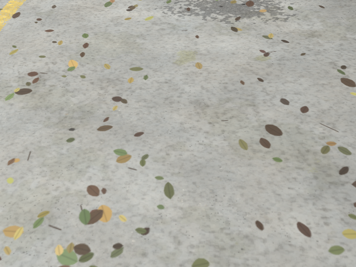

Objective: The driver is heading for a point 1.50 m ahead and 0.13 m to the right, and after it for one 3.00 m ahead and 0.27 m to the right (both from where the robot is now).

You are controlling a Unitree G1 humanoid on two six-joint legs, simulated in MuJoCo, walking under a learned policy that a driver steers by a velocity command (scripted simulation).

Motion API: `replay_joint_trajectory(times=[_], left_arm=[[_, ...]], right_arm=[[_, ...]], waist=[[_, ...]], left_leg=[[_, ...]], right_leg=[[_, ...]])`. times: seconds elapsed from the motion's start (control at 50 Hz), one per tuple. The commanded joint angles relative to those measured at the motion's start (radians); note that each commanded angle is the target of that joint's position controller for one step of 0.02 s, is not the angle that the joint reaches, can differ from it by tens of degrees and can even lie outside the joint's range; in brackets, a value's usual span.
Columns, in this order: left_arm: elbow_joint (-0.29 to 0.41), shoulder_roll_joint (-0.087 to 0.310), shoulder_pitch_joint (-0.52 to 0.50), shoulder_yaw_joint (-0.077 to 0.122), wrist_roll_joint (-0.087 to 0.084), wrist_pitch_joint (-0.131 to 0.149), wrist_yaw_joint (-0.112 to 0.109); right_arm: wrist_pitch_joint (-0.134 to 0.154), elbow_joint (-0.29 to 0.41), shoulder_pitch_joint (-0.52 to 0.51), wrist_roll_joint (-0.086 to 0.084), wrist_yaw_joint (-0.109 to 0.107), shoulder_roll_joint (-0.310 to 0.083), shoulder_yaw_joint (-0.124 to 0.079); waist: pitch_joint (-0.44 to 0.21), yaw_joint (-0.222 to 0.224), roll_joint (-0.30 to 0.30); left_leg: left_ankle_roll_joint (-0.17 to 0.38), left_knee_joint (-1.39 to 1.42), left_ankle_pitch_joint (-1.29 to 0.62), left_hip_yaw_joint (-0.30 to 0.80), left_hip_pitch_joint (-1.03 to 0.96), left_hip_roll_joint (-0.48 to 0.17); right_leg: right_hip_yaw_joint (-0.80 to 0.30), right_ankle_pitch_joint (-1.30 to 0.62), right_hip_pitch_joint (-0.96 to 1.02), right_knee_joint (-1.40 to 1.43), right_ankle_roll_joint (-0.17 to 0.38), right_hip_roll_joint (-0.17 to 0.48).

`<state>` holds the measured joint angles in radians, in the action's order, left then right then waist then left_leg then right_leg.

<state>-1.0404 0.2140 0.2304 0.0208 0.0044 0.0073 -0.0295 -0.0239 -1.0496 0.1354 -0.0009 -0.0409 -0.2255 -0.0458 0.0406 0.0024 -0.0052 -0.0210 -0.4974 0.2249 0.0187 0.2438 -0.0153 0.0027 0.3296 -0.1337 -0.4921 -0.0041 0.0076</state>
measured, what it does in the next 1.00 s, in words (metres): stands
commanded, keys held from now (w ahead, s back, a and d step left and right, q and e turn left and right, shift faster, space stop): no key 1.00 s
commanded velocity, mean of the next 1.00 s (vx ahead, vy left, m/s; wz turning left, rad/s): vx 0.00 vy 0.00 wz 0.00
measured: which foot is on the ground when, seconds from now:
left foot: down 0.00-1.00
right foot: down 0.00-1.00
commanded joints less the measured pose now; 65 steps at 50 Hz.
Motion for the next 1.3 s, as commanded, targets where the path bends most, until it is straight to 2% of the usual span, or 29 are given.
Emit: replay_joint_trajectory(times=[0.02,0.5,0.84,1.3], left_arm=[[0.011,0.101,0.046,0.016,0.001,0.006,-0.004],[-0.046,0.063,0.134,0.000,-0.001,0.008,-0.010],[-0.053,0.044,0.186,-0.004,-0.003,0.009,-0.011],[-0.051,0.027,0.226,-0.003,-0.005,0.011,-0.012]], right_arm=[[0.006,0.014,0.003,0.000,-0.004,-0.104,-0.017],[0.009,-0.065,0.063,0.000,-0.008,-0.075,0.002],[0.011,-0.072,0.106,-0.003,-0.010,-0.059,0.010],[0.013,-0.066,0.142,-0.005,-0.012,-0.047,0.012]], waist=[[-0.023,-0.002,0.013],[0.015,-0.005,0.006],[0.019,-0.004,0.006],[0.026,-0.004,0.007]], left_leg=[[0.034,0.048,-0.212,0.012,-0.100,-0.017],[0.029,0.073,-0.123,0.008,-0.067,-0.011],[0.031,0.067,-0.137,0.007,-0.060,-0.010],[0.031,0.058,-0.151,0.006,-0.057,-0.008]], right_leg=[[-0.019,-0.208,-0.100,0.104,0.012,0.027],[-0.008,-0.104,-0.129,0.132,0.013,0.015],[-0.004,-0.120,-0.132,0.127,0.013,0.013],[-0.002,-0.133,-0.134,0.120,0.013,0.012]])
Velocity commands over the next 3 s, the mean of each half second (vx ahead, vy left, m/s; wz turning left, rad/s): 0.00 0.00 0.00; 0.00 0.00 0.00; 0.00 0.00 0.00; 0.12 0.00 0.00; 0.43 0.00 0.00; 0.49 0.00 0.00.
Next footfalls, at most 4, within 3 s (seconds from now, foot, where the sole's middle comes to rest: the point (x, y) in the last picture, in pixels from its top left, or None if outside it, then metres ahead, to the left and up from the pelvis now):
2.44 right None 0.46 -0.11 -0.77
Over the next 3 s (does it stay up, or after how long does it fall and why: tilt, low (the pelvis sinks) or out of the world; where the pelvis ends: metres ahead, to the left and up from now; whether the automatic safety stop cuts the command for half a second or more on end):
stays up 0.60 0.01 -0.01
